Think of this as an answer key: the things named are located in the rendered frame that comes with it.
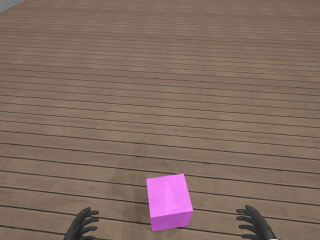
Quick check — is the robot right hand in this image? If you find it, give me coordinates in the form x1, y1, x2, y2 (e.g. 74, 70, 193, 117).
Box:
236, 205, 277, 240

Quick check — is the robot left hand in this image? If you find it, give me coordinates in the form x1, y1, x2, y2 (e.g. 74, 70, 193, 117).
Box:
63, 207, 99, 240

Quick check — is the carton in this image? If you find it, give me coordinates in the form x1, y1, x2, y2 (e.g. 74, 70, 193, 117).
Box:
146, 173, 193, 231

